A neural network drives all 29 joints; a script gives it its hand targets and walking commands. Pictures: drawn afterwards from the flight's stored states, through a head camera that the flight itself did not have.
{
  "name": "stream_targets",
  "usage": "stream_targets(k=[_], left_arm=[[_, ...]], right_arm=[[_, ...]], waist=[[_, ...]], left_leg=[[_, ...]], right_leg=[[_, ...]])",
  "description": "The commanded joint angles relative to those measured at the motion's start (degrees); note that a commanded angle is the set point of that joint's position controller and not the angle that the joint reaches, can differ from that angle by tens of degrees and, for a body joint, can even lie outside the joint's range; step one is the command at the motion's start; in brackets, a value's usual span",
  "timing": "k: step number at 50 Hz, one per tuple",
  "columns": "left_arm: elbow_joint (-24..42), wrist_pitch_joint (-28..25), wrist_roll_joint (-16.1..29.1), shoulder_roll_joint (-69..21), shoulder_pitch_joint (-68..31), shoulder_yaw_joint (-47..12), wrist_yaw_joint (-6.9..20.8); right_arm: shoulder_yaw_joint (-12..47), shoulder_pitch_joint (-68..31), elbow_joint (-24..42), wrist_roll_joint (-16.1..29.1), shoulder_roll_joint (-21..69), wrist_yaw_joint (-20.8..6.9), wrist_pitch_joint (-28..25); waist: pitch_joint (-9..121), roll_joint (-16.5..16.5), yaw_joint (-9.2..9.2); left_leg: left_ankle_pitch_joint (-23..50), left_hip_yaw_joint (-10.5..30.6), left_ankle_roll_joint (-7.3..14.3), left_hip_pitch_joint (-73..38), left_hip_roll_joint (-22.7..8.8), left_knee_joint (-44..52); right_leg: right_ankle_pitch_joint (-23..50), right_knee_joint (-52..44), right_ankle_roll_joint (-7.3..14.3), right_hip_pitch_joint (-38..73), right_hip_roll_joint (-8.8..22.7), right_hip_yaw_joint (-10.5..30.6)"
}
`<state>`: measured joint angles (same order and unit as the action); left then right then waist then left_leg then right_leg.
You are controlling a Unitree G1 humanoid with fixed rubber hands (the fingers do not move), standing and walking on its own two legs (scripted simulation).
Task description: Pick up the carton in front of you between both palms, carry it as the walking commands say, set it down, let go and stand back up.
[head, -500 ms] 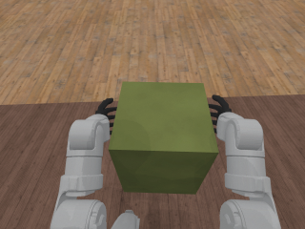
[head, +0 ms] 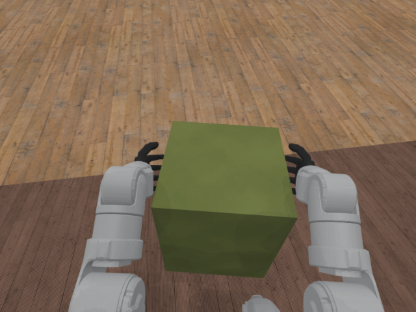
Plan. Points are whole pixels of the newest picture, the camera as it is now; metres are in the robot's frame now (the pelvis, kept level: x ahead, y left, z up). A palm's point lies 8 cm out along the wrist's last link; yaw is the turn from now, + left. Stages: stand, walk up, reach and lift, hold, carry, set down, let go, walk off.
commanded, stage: carry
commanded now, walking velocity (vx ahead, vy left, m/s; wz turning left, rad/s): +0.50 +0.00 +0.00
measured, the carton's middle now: (219, 202) +0.34 -0.01 +0.01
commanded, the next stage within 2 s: none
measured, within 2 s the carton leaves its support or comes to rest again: neither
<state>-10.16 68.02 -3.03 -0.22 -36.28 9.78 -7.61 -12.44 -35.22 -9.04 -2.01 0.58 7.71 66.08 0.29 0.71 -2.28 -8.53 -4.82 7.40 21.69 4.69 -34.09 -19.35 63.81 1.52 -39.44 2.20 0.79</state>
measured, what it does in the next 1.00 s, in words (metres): goes down: right foot 0.05 m lower, then left foot 0.05 m lower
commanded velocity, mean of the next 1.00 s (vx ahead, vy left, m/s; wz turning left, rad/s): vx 0.50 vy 0.00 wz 0.00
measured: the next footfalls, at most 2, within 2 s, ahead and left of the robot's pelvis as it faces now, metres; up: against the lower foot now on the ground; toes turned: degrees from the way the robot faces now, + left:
right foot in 0.30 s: +0.37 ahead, -0.06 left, -0.05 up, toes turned +2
left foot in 0.86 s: +0.69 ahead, +0.06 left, -0.11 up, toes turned +1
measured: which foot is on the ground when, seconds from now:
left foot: down 0.00-0.32, up 0.34-0.84, down 0.86-1.00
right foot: up 0.00-0.28, down 0.30-0.88, up 0.90-1.00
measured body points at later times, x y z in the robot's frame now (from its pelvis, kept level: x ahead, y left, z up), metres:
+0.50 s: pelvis +0.31 -0.03 -0.05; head +0.33 -0.04 +0.40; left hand +0.65 +0.15 +0.04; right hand +0.69 -0.15 +0.04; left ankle +0.26 +0.11 -0.70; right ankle +0.33 -0.06 -0.78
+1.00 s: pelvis +0.60 +0.03 -0.11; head +0.61 +0.03 +0.34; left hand +0.97 +0.18 -0.02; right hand +0.97 -0.13 -0.01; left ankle +0.65 +0.06 -0.83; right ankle +0.50 -0.09 -0.72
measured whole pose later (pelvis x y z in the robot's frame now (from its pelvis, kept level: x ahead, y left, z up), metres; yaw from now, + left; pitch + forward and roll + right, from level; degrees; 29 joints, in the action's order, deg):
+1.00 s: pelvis +0.60 +0.03 -0.11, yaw +1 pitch +4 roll -1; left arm -15.6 68.4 -1.9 1.3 -38.7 9.7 -7.3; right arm -12.4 -37.6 -13.0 -4.5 0.5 7.1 67.7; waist 3.8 0.5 -0.9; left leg -4.8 -5.5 7.3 26.9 4.8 -36.7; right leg -28.4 75.8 3.0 -28.3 -2.4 0.1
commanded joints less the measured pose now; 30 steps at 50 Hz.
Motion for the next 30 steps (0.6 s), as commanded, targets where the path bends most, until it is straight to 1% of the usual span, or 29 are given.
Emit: stream_targets(k=[1,2,4,7,9,10,11,12,13,14,15,16,17,18,19,20,21,22,23,24,27,28,30], left_arm=[[10.9,-4.5,21.8,-64.7,-40.2,-34.3,10.5],[11.5,-4.7,21.4,-64.4,-39.9,-34.8,10.4],[13.2,-4.8,21.0,-63.2,-40.0,-35.8,10.2],[15.2,-4.2,20.8,-60.4,-40.5,-36.7,9.9],[14.5,-3.4,20.3,-58.2,-39.2,-36.4,9.9],[13.8,-2.9,19.8,-57.0,-38.7,-35.9,10.1],[12.6,-2.4,19.3,-55.8,-37.9,-35.3,10.3],[11.3,-1.9,18.9,-54.6,-37.1,-34.4,10.5],[9.9,-1.6,18.4,-53.4,-36.5,-33.3,10.7],[8.7,-1.3,18.0,-52.7,-36.3,-32.3,11.0],[7.4,-1.0,17.5,-51.7,-35.8,-30.8,11.3],[4.9,-0.7,17.1,-50.9,-35.1,-28.8,11.4],[3.1,-0.5,16.6,-48.4,-38.0,-27.5,11.6],[1.9,-0.5,18.6,-51.5,-37.3,-28.0,12.2],[4.0,-0.6,21.3,-55.6,-40.6,-29.9,12.9],[6.6,-0.7,23.7,-59.1,-46.2,-31.6,13.5],[9.2,-0.8,26.0,-62.2,-50.4,-33.2,14.0],[10.4,-1.0,27.8,-64.1,-52.5,-34.0,14.3],[11.2,-1.3,29.0,-65.4,-53.1,-34.4,14.5],[11.7,-1.5,29.6,-66.1,-52.9,-34.6,14.6],[12.2,-2.0,30.0,-66.7,-50.5,-34.5,14.8],[12.5,-2.2,29.9,-66.6,-49.8,-34.6,14.9],[13.3,-2.4,29.6,-66.1,-48.9,-35.1,15.0]], right_arm=[[38.5,-42.1,8.3,27.1,67.4,-15.1,-1.3],[38.9,-41.5,8.7,27.0,67.1,-15.3,-1.5],[39.7,-41.1,9.9,26.9,66.0,-15.4,-1.8],[40.4,-40.5,11.3,26.8,63.3,-15.3,-1.5],[40.0,-38.2,9.9,26.2,61.4,-15.2,-0.9],[39.7,-37.3,8.7,25.9,60.6,-15.2,-0.7],[39.5,-37.1,7.5,25.7,60.0,-15.3,-0.5],[39.2,-37.0,6.1,25.6,59.6,-15.3,-0.2],[38.8,-37.0,4.6,25.5,59.3,-15.4,0.0],[38.4,-37.8,3.2,25.6,59.0,-15.5,0.1],[37.7,-39.4,2.2,25.5,58.8,-15.5,0.3],[36.3,-40.6,0.7,25.0,58.8,-15.6,0.7],[36.0,-41.9,-1.6,25.6,61.0,-15.3,1.5],[35.2,-42.5,-0.7,24.8,59.5,-14.8,1.7],[35.0,-45.1,1.1,24.3,60.2,-14.3,1.6],[34.2,-46.4,1.9,23.4,61.5,-13.9,1.5],[33.5,-46.3,3.1,22.8,62.3,-13.3,1.3],[33.2,-45.9,4.2,22.3,63.1,-12.8,1.1],[33.2,-45.3,4.5,22.0,63.6,-12.4,0.9],[33.2,-44.1,4.4,21.5,64.0,-12.0,0.7],[34.0,-41.2,4.8,20.3,64.3,-11.1,0.1],[34.5,-40.7,5.2,20.0,64.2,-10.9,-0.1],[35.5,-40.5,6.6,19.6,63.8,-10.5,-0.4]], waist=[[29.4,4.7,-0.85],[29.3,5.0,-1.32],[28.1,5.2,-2.07],[25.9,4.8,-3.45],[24.4,4.9,-4.51],[23.7,5.0,-4.52],[23.4,4.9,-3.77],[23.4,4.9,-2.58],[24.3,5.3,-0.55],[25.6,4.4,2.57],[26.9,1.5,5.29],[29.0,-8.8,4.97],[34.4,-17.3,5.93],[37.8,-13.4,7.57],[32.5,-7.1,6.66],[29.1,-1.6,4.75],[26.4,-0.2,4.09],[25.8,-0.8,3.73],[25.9,-2.0,3.60],[26.4,-3.2,3.94],[28.5,-5.6,5.28],[28.9,-6.1,5.67],[29.2,-6.7,6.43]], left_leg=[[39.2,18.2,1.3,-30.7,-15.5,5.8],[41.6,17.2,0.9,-32.4,-15.0,5.2],[43.7,15.6,0.3,-34.1,-13.4,4.5],[43.7,13.2,-0.4,-35.3,-10.6,3.0],[43.5,11.5,-0.6,-35.1,-9.0,1.7],[41.8,10.9,-0.7,-33.5,-8.8,0.6],[40.1,9.7,-1.2,-30.8,-8.5,-1.5],[39.8,9.0,-1.6,-28.1,-8.4,-4.6],[40.5,8.3,-2.1,-25.6,-8.6,-9.4],[38.2,5.5,-3.3,-21.1,-8.2,-17.6],[23.6,4.0,-4.2,-10.7,-6.6,-27.6],[-15.0,1.9,-4.6,2.7,-2.2,-35.7],[-30.5,6.1,-7.8,18.6,2.4,-52.0],[-28.9,9.4,-5.9,23.7,-0.5,-57.0],[-24.2,8.7,-4.5,24.9,-2.8,-51.8],[-19.3,8.8,-4.2,22.7,-4.1,-44.7],[-17.6,8.3,-4.6,19.8,-5.0,-40.6],[-16.8,8.0,-5.0,16.6,-5.7,-36.9],[-16.4,7.1,-5.5,15.3,-5.5,-34.5],[-15.1,6.5,-5.9,15.7,-5.8,-32.1],[-7.1,5.2,-6.2,20.6,-6.6,-26.3],[-4.6,4.8,-6.2,22.1,-6.8,-24.7],[-0.2,3.9,-6.1,24.3,-6.5,-21.7]], right_leg=[[6.7,-3.3,-0.7,-8.4,-0.1,-1.7],[8.7,-4.9,-0.5,-9.5,-0.4,-2.2],[12.7,-9.7,0.3,-10.1,-1.5,-3.3],[20.2,-21.2,1.3,-7.6,-3.9,-5.9],[25.3,-29.7,2.0,-3.8,-5.8,-8.2],[28.8,-33.8,2.7,-0.2,-6.3,-8.4],[32.4,-37.7,3.5,5.3,-6.6,-8.4],[34.7,-39.7,4.0,11.2,-7.2,-8.6],[34.9,-40.8,4.7,17.5,-6.9,-8.2],[37.5,-44.4,5.2,26.5,-5.1,-7.5],[44.1,-41.7,5.4,38.1,0.3,-2.6],[68.1,-30.3,5.9,50.0,10.4,10.5],[71.8,-28.5,18.5,64.5,21.3,28.4],[40.8,-32.3,22.9,64.3,22.2,35.3],[23.0,-36.7,19.0,55.0,16.2,31.5],[17.3,-39.2,15.7,47.0,13.5,27.3],[18.3,-40.7,14.1,40.7,12.8,24.8],[17.9,-41.8,12.6,36.5,12.1,23.2],[19.5,-42.1,11.4,35.0,11.3,21.2],[23.6,-41.8,10.8,35.8,10.7,19.5],[42.8,-38.3,9.1,43.0,9.6,14.3],[47.5,-37.2,8.4,45.2,9.1,13.0],[52.4,-35.9,7.6,48.6,8.0,11.2]])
